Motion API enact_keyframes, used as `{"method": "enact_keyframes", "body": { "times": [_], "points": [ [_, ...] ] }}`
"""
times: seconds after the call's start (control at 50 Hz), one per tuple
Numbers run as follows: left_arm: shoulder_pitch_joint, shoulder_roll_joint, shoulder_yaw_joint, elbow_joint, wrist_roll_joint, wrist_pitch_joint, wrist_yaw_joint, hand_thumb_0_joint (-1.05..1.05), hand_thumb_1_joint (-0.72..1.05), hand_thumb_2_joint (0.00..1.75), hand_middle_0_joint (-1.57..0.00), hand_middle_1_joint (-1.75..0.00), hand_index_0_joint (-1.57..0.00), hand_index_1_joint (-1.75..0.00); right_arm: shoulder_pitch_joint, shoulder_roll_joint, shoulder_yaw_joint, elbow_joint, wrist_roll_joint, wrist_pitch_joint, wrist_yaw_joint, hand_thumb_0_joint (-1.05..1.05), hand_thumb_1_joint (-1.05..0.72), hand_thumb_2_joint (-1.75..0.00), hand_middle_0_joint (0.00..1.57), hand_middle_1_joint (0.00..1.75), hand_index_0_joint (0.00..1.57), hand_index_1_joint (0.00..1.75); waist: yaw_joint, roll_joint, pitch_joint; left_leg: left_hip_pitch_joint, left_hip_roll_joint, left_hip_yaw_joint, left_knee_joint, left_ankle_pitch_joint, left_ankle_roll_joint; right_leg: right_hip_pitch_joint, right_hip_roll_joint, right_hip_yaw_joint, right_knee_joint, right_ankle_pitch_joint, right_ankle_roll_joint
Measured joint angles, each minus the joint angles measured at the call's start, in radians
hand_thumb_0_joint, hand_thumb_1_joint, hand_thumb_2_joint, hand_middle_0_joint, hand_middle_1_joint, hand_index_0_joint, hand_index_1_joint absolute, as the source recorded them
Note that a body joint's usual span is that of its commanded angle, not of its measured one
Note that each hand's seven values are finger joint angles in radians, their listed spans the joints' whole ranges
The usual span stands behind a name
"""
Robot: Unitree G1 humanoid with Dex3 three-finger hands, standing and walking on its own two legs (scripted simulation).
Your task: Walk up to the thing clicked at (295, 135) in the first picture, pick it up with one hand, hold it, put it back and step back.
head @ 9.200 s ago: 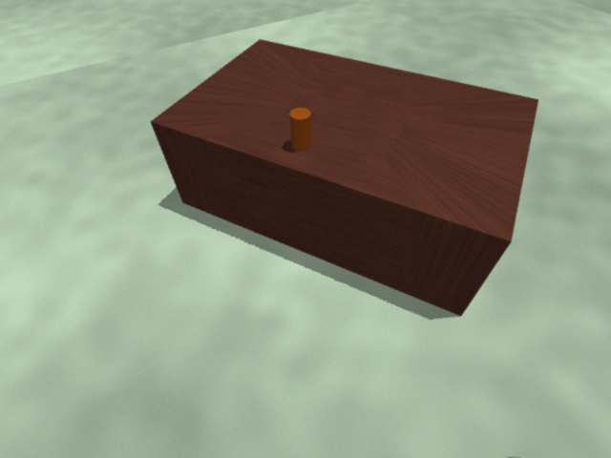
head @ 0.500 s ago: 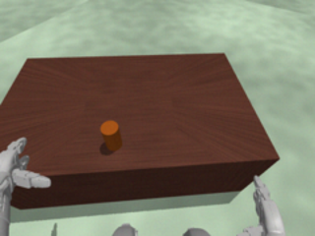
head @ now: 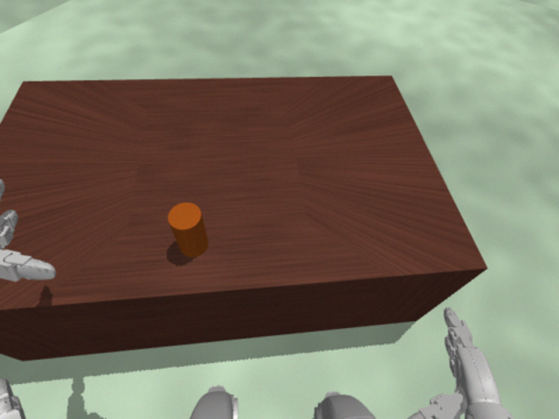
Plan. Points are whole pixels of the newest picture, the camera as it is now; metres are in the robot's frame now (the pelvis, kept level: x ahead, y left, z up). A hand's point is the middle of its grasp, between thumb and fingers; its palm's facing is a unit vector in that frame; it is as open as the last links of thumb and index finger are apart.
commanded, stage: go down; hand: left
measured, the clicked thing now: (189, 231) +0.51 +0.18 -0.21
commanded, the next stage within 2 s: approach in 0.62 s
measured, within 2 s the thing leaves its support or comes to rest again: neither
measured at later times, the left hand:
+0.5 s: hand (20, 208) +0.39 +0.36 +0.06, palm faces +0.19 -0.98 -0.08, open 17.4 cm
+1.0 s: hand (51, 203) +0.42 +0.34 +0.03, palm faces +0.17 -0.98 +0.02, open 17.5 cm
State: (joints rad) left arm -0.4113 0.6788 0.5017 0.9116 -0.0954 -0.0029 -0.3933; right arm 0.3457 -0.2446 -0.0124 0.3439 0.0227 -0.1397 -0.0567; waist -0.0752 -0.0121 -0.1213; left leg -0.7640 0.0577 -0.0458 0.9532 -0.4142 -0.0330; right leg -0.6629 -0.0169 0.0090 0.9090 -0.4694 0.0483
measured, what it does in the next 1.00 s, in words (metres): stands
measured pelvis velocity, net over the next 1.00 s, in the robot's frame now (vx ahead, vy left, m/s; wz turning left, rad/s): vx -0.01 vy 0.01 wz -0.02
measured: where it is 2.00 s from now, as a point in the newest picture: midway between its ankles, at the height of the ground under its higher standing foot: outside the picture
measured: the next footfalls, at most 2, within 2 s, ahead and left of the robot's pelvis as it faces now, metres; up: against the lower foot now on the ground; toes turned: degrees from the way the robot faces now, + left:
none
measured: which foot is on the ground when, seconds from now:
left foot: down 0.00-1.00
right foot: down 0.00-1.00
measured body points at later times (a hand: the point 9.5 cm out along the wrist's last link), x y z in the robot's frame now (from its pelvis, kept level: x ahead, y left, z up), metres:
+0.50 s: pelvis +0.01 +0.01 +0.00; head +0.08 +0.04 +0.44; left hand +0.38 +0.41 +0.07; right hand +0.15 -0.26 -0.04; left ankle +0.03 +0.14 -0.68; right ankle -0.01 -0.15 -0.68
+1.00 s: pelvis -0.01 +0.01 -0.03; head +0.10 +0.05 +0.41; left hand +0.41 +0.39 +0.03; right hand +0.15 -0.25 -0.05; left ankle +0.03 +0.14 -0.68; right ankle -0.01 -0.15 -0.68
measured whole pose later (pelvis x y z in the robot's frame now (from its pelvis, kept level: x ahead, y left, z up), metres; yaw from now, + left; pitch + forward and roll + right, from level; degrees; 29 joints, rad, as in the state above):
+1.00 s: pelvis -0.01 +0.01 -0.03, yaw -1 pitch +20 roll -4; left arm -0.66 0.78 0.61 1.20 -0.17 -0.32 -0.48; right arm 0.31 -0.25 0.01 0.23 -0.01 -0.14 -0.02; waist -0.16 -0.03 -0.13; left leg -1.02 0.07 -0.07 1.11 -0.45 -0.03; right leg -0.90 0.00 0.00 1.04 -0.49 0.06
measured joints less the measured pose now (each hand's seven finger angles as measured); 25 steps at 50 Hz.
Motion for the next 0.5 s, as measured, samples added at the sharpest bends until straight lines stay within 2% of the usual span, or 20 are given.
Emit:
{"method": "enact_keyframes", "body": {
  "times": [0.18,0.34,0.5],
  "points": [
    [-0.061,0.038,0.036,0.095,-0.019,-0.061,-0.052,-0.01,-0.54,0.1,-0.04,-0.05,-0.04,-0.05,0.006,-0.002,0.024,-0.027,-0.005,0.002,0.011,-0.01,0.53,-0.06,0.06,0.06,0.05,0.05,-0.011,0.005,0.006,-0.037,0.0,0.004,0.009,0.0,0.004,-0.038,-0.001,0.005,0.008,0.001,0.004],
    [-0.095,0.059,0.074,0.1,-0.011,-0.094,-0.053,-0.01,-0.53,0.1,-0.04,-0.04,-0.03,-0.05,0.002,-0.017,0.009,-0.034,-0.006,0.02,0.008,-0.01,0.53,-0.06,0.06,0.06,0.05,0.05,-0.028,-0.009,-0.004,-0.057,0.007,0.004,0.027,-0.012,0.004,-0.054,0.007,0.006,0.015,-0.003,0.004],
    [-0.104,0.076,0.076,0.115,-0.008,-0.091,-0.062,-0.01,-0.52,0.09,-0.04,-0.04,-0.03,-0.05,-0.004,-0.012,0.009,-0.033,-0.011,0.027,0.017,-0.01,0.52,-0.06,0.06,0.06,0.05,0.05,-0.033,-0.002,-0.022,-0.065,0.011,0.002,0.033,-0.018,0.006,-0.057,0.011,0.004,0.007,-0.001,0.006]
  ]
}}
